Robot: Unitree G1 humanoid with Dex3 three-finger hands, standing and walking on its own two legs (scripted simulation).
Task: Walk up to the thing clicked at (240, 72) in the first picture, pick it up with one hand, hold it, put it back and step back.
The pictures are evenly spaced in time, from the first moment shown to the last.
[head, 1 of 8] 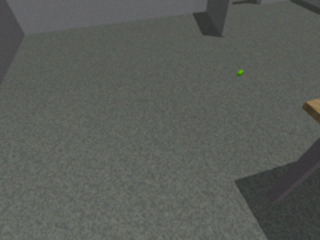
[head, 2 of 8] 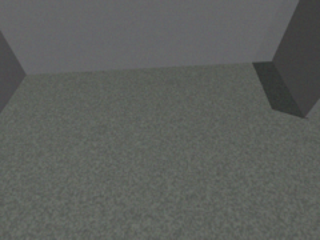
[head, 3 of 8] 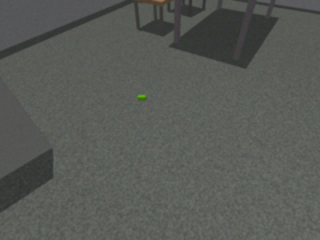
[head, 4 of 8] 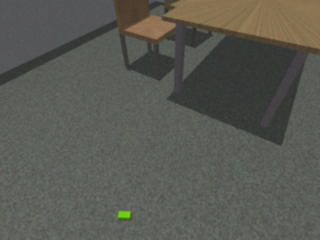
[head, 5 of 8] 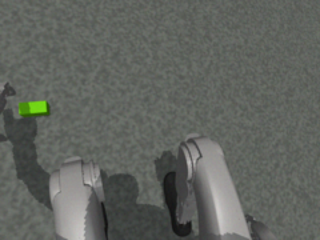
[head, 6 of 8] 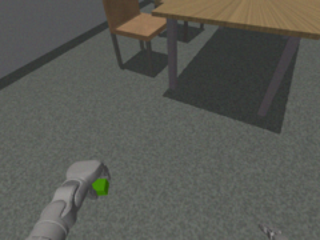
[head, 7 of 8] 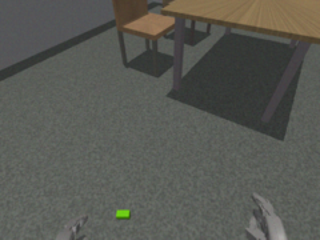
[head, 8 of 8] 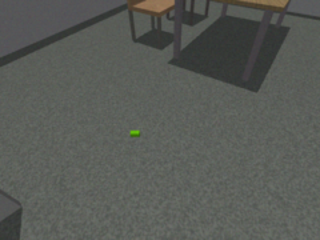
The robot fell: no
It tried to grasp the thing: yes
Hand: left
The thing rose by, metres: 0.69
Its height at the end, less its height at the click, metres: +0.00
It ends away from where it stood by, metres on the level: 0.01
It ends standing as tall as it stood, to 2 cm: yes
